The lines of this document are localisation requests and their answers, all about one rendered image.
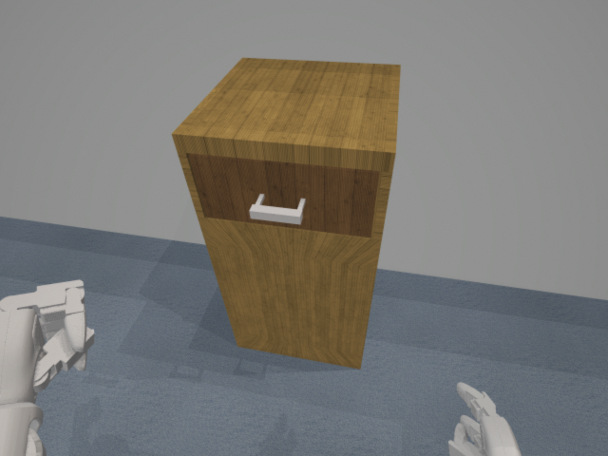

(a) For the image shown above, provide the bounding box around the drawer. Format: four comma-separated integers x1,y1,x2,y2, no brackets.
188,154,380,238

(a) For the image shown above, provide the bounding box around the handle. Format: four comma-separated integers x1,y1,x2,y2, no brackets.
249,194,306,224

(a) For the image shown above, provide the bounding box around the cabinet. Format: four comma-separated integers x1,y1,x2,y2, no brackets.
172,58,401,370

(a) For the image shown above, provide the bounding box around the left robot forearm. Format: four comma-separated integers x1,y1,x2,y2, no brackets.
0,403,47,456

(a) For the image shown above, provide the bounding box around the right robot hand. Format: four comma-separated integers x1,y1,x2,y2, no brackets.
448,382,522,456

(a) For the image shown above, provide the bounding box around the left robot hand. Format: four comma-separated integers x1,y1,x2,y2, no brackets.
0,279,94,405

